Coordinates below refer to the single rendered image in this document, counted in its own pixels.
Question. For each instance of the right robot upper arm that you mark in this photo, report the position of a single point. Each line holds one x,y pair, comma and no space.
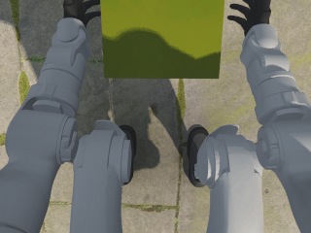
285,148

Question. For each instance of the right robot forearm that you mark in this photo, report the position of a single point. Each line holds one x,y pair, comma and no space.
270,77

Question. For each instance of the carton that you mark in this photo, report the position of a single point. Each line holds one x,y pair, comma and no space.
162,39

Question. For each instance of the robot right hand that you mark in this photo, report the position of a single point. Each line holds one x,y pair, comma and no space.
259,13

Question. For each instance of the right robot thigh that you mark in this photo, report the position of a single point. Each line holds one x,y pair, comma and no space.
227,167

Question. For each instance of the left robot forearm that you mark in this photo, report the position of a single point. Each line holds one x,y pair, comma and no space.
62,74

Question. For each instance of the robot left hand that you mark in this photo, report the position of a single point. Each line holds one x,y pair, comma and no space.
77,9

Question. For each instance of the left robot upper arm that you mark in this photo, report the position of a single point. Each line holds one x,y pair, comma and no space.
38,143

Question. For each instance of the robot right foot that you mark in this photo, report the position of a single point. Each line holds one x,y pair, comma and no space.
195,140

